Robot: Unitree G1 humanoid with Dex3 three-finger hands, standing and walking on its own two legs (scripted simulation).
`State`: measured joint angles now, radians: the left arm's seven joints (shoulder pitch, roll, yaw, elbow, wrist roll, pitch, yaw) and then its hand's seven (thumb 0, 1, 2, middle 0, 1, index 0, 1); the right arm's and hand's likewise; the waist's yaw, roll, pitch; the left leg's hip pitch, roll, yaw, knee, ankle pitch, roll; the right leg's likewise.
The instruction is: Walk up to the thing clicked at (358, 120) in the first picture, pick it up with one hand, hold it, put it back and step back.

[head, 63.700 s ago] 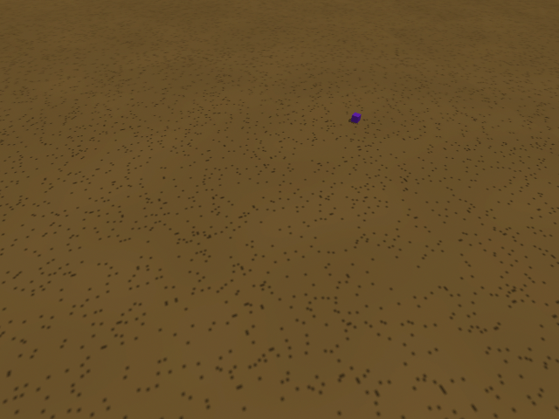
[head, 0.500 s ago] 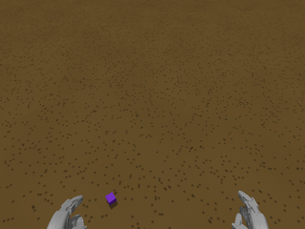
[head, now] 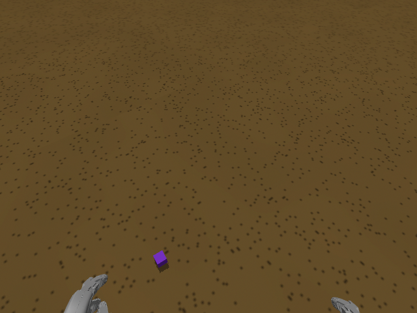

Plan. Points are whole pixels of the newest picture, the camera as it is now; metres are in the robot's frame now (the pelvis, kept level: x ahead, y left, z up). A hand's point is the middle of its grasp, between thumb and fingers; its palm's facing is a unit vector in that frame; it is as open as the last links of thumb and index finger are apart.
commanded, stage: stand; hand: left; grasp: from above
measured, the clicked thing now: (160, 258) +0.46 +0.25 -0.72
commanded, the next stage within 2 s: none
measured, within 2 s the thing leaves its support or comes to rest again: neither
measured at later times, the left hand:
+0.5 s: hand out of the picture +0.06 +0.25 -0.12, palm faces +0.03 -0.94 -0.33, open 7.4 cm
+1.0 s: hand out of the picture +0.05 +0.25 -0.12, palm faces +0.02 -0.94 -0.34, open 7.4 cm
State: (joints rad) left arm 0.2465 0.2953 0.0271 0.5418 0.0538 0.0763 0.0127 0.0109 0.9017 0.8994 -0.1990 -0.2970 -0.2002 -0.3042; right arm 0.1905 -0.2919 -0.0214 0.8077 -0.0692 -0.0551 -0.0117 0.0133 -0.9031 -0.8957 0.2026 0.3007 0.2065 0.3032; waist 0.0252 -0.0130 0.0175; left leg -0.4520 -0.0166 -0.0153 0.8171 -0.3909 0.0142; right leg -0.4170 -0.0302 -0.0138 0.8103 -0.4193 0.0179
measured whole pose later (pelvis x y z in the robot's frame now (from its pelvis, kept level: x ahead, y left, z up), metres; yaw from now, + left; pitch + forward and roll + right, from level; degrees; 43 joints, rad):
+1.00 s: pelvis +0.00 +0.00 +0.04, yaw +0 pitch -4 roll +0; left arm 0.15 0.32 0.03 1.14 0.03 -0.01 0.01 0.01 0.90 0.90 -0.20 -0.30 -0.20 -0.30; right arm 0.12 -0.32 -0.03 1.14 -0.02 0.00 -0.01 0.01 -0.91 -0.90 0.20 0.30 0.20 0.30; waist 0.01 0.01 0.07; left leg -0.10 -0.01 -0.03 0.33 -0.16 0.01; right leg -0.06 -0.03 -0.03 0.31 -0.18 0.02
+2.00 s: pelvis +0.02 -0.01 +0.04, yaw +0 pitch -3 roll +0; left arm 0.12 0.33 0.02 1.13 0.02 -0.02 0.00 0.01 0.90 0.90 -0.20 -0.30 -0.20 -0.30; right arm 0.11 -0.34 0.00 1.14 -0.02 -0.01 0.00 0.01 -0.91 -0.90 0.20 0.30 0.20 0.30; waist 0.01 0.01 0.06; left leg -0.10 0.00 -0.03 0.31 -0.17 -0.01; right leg -0.06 -0.01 -0.03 0.30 -0.19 0.00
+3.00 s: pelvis -0.10 +0.03 +0.02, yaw -6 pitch -2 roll -1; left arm 0.13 0.40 0.09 0.86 0.02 0.06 0.01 0.01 0.90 0.90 -0.20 -0.30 -0.20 -0.30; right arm 0.12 -0.34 -0.04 0.85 -0.03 0.01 -0.02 0.01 -0.90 -0.90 0.20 0.30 0.21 0.30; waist -0.01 -0.03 0.22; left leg -0.34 0.02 0.08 0.61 -0.23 0.06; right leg -0.35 0.07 0.12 0.98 -0.52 0.02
